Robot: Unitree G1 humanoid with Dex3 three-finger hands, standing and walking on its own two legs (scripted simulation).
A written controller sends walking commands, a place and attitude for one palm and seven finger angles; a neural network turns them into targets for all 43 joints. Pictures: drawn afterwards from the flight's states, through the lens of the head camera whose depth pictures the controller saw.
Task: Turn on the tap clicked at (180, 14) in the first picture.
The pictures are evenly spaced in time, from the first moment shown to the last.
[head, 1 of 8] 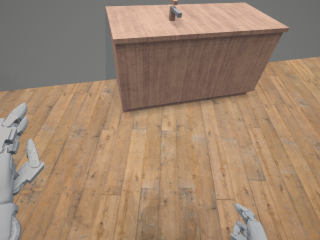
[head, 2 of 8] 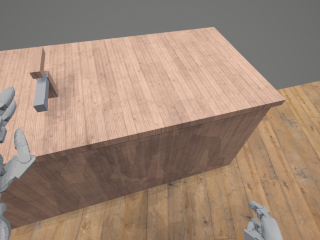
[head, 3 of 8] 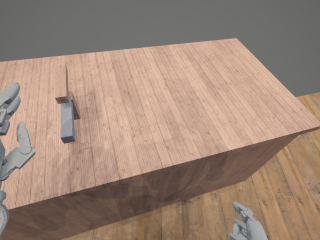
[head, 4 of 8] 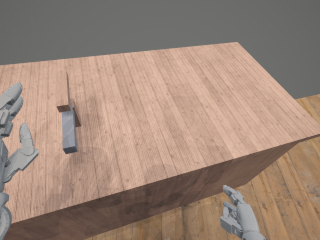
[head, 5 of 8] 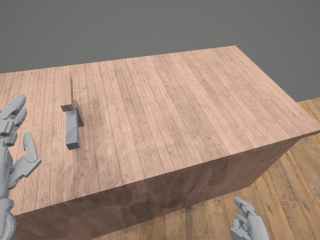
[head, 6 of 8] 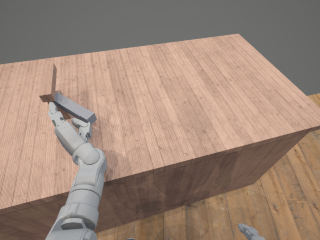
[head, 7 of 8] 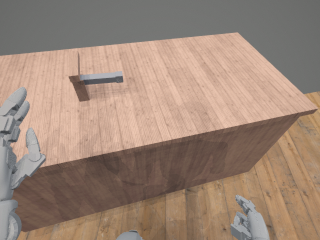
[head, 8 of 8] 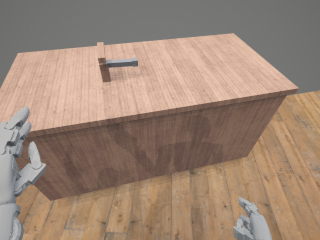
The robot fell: no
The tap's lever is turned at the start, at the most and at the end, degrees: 0 86 85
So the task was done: yes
